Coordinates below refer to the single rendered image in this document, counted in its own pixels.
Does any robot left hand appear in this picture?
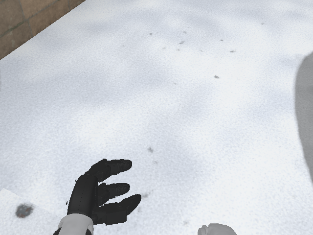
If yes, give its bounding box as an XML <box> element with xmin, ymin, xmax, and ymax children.
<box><xmin>66</xmin><ymin>159</ymin><xmax>142</xmax><ymax>226</ymax></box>

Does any robot right thigh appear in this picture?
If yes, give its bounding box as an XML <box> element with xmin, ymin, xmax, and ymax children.
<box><xmin>198</xmin><ymin>223</ymin><xmax>237</xmax><ymax>235</ymax></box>

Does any left robot forearm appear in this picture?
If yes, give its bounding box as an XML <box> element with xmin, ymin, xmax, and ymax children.
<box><xmin>53</xmin><ymin>213</ymin><xmax>94</xmax><ymax>235</ymax></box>

